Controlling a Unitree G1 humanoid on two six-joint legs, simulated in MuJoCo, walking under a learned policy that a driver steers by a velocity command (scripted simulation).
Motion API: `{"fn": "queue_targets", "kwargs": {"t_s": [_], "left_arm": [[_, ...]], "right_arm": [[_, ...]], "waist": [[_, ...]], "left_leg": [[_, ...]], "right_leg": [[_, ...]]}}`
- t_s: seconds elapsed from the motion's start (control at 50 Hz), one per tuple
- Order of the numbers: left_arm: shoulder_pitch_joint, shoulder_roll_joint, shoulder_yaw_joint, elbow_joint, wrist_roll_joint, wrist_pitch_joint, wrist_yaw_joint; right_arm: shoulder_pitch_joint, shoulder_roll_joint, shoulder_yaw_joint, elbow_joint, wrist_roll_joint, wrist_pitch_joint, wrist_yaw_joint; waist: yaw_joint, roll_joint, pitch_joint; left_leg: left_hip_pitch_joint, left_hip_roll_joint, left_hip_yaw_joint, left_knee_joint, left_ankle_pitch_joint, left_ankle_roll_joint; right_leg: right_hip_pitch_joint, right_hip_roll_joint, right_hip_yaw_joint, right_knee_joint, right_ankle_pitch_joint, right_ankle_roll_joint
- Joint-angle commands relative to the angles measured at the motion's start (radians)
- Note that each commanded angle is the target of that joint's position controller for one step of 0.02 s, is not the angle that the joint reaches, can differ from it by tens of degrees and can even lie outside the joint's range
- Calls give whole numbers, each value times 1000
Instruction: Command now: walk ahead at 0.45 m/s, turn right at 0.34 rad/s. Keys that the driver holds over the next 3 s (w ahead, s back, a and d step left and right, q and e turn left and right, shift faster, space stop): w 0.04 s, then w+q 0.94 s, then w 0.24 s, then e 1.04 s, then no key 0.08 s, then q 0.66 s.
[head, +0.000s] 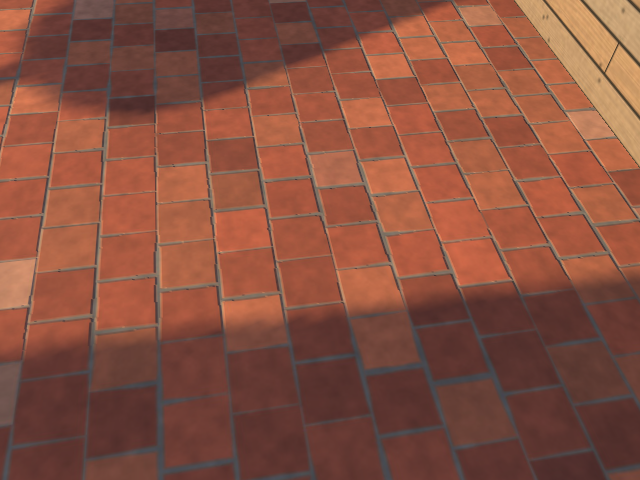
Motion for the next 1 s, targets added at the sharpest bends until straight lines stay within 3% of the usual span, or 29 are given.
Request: {"fn": "queue_targets", "kwargs": {"t_s": [0.02,0.06,0.08,0.1,0.12,0.14,0.16,0.18,0.2,0.22,0.26,0.3,0.36,0.44,0.54,0.6,0.62,0.64,0.66,0.68,0.7,0.72,0.74,0.76,0.78,0.82,0.88,1.0], "left_arm": [[-201,14,-19,-128,3,-24,-5],[-172,19,-20,-121,5,-30,8],[-105,32,-14,-100,6,-35,20],[40,55,-3,-52,7,-46,33],[216,94,13,7,18,-59,49],[361,201,40,31,41,-65,69],[373,241,51,35,10,-58,73],[282,202,44,33,-18,-55,74],[195,131,23,34,-19,-62,74],[148,66,6,37,-16,-73,71],[122,20,-8,54,-19,-93,77],[150,26,-6,72,-21,-115,77],[186,29,-4,94,-23,-128,81],[222,16,-12,120,-23,-129,88],[299,60,-6,162,-23,-121,106],[290,103,3,167,-16,-103,119],[282,119,7,164,-12,-91,121],[278,130,10,158,-11,-82,119],[261,127,9,138,-14,-80,112],[318,-8,-17,73,-28,-87,90],[193,72,-2,26,-27,-100,85],[117,67,-7,-1,-31,-117,80],[125,66,-11,3,-33,-128,81],[137,65,-8,16,-25,-123,83],[157,61,-9,18,-6,-103,82],[177,41,-12,16,10,-66,75],[93,28,-16,-22,8,-48,68],[-123,33,-24,-99,-4,-52,60]], "right_arm": [[47,-142,-24,-3,3,-12,1],[67,-156,-23,30,10,-7,-2],[68,-170,-24,45,13,-3,-3],[64,-179,-24,54,19,1,-4],[44,-173,-19,48,30,1,-3],[54,-77,7,-8,46,-4,9],[107,-69,-2,-5,53,0,5],[7,-156,-31,-16,34,5,-1],[-28,-117,-25,-27,36,0,6],[-16,-86,-22,-8,34,5,8],[34,-46,-20,25,3,38,20],[23,-31,-26,20,2,55,35],[-90,-27,-33,-22,2,63,46],[-243,-5,-23,-81,1,55,62],[-384,-6,-12,-147,-6,54,76],[-312,-39,-26,-139,-10,59,64],[-238,-58,-36,-121,-10,57,59],[-131,-87,-52,-90,-13,50,52],[15,-149,-80,-50,-25,45,38],[-1,-273,-112,-62,-26,51,24],[28,-279,-116,-71,12,62,25],[-30,-248,-108,-63,18,65,13],[-76,-191,-95,-63,22,61,10],[-123,-155,-85,-68,20,54,7],[-153,-128,-75,-72,26,46,3],[-148,-131,-70,-73,31,24,7],[-103,-170,-79,-66,28,14,12],[10,-169,-80,-53,25,19,10]], "waist": [[-21,165,135],[8,180,109],[50,189,62],[121,179,-22],[203,162,-121],[231,-6,-280],[197,-123,-410],[180,4,-254],[134,-7,-106],[99,6,-25],[51,-33,25],[36,-25,36],[40,-30,79],[58,-20,109],[90,-7,113],[44,-45,35],[9,-51,-12],[-36,-41,-77],[-110,28,-154],[-23,275,-234],[-73,171,-296],[-49,104,-142],[-7,39,-59],[39,1,-6],[72,3,0],[97,21,-17],[81,53,9],[-9,105,27]], "left_leg": [[-73,246,-78,-51,518,122],[-50,257,-60,32,814,120],[-39,258,-59,136,1029,117],[-60,246,-53,299,1116,105],[-205,217,-39,507,974,87],[-506,132,-18,850,436,56],[-663,-22,-100,1130,-187,43],[-707,37,-203,1157,-103,57],[-708,77,-187,1100,-38,63],[-671,108,-177,1024,1,64],[-593,121,-164,972,35,51],[-614,114,-154,965,71,47],[-743,127,-142,916,175,35],[-771,111,-91,692,323,27],[-717,66,8,470,319,73],[-591,-27,61,448,157,134],[-505,-59,63,433,101,160],[-364,-85,43,380,79,189],[-137,-23,-79,296,51,238],[189,301,-590,268,84,393],[230,357,-885,115,79,456],[130,341,-716,88,120,411],[-7,303,-618,72,219,363],[-115,247,-528,62,327,318],[-191,202,-461,49,406,299],[-244,161,-401,41,499,290],[-284,120,-371,13,471,270],[-165,103,-397,39,454,218]], "right_leg": [[-4,22,-103,-173,-4,-35],[126,57,-147,-245,-54,-83],[229,88,-163,-267,-85,-107],[405,113,-159,-324,-64,-133],[675,62,-99,-370,-3,-158],[1000,-249,252,-407,-174,-224],[1046,-463,653,-536,-101,-299],[885,-399,494,-547,-69,-270],[726,-352,343,-589,-33,-241],[613,-296,233,-637,1,-190],[493,-231,95,-687,44,-143],[480,-226,36,-719,102,-144],[507,-215,-54,-749,153,-140],[529,-188,-167,-735,280,-128],[678,-230,-236,-679,521,-108],[774,-245,-276,-470,951,-91],[774,-249,-279,-333,1007,-94],[725,-248,-277,-148,928,-91],[556,-218,-288,133,679,-64],[102,-32,-262,520,-276,-2],[-65,61,-29,660,-376,7],[-147,-21,26,608,-262,-6],[-100,-59,18,503,-192,-9],[-36,-84,17,422,-174,-3],[33,-93,19,376,-170,13],[86,-94,7,303,-172,39],[47,-94,-21,173,-78,68],[-33,-59,-23,-104,119,71]]}}
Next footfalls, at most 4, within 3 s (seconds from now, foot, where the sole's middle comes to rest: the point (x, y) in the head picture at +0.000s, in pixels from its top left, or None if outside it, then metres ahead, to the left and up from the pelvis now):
0.12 right None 0.22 -0.11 -0.78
0.66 left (260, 478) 0.50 0.08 -0.78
1.18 right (273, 327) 0.85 0.05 -0.78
1.68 left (185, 322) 0.87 0.26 -0.78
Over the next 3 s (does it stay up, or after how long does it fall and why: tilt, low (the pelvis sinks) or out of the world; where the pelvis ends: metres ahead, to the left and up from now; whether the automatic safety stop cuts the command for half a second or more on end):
stays up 0.77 0.08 0.00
